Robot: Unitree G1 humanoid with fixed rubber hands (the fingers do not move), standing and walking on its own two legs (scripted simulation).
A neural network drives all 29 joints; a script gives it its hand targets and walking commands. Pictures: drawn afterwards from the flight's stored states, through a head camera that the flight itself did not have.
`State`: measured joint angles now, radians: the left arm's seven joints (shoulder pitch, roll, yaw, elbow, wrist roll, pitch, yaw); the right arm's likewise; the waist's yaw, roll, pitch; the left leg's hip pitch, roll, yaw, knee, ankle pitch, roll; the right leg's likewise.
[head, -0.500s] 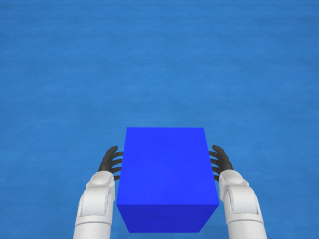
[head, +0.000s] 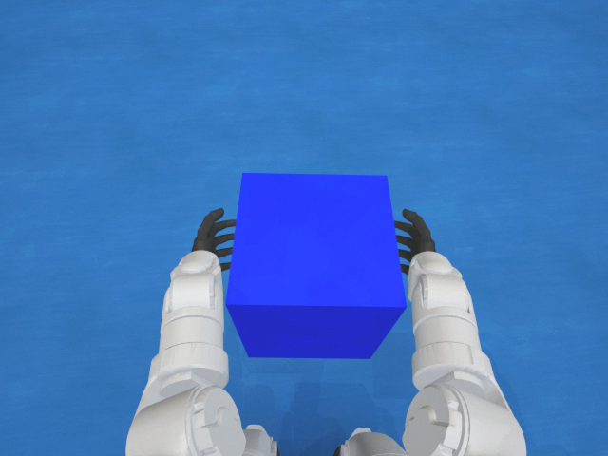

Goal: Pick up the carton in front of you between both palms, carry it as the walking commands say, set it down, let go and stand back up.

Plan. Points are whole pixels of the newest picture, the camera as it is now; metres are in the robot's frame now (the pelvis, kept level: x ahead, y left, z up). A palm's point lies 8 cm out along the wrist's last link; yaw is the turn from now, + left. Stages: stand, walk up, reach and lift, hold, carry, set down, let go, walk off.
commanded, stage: set down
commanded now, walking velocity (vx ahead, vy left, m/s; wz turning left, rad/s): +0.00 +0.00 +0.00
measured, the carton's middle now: (311, 274) +0.39 +0.00 -0.06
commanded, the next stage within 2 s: none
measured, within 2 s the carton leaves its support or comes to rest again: rests again in 1.92 s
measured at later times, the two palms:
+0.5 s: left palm (228, 279) +0.44 +0.16 -0.19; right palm (381, 282) +0.43 -0.14 -0.19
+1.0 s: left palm (234, 292) +0.48 +0.18 -0.35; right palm (359, 295) +0.48 -0.12 -0.35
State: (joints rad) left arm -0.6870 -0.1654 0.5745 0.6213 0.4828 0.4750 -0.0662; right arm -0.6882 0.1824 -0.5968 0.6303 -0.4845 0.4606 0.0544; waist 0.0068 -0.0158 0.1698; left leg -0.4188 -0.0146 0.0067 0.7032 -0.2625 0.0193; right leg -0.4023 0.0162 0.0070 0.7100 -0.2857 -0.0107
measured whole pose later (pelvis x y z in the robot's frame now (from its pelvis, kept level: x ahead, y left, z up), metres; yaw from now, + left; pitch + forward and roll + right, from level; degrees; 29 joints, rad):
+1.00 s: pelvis -0.03 +0.00 -0.24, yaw -1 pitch +47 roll -3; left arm -1.15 0.10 0.41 0.68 0.21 0.32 -0.01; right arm -1.09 0.06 -0.52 0.58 -0.20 0.31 -0.09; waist 0.01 -0.03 -0.04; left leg -2.04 -0.02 -0.01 1.72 -0.50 0.02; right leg -2.00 0.05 -0.01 1.72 -0.54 0.02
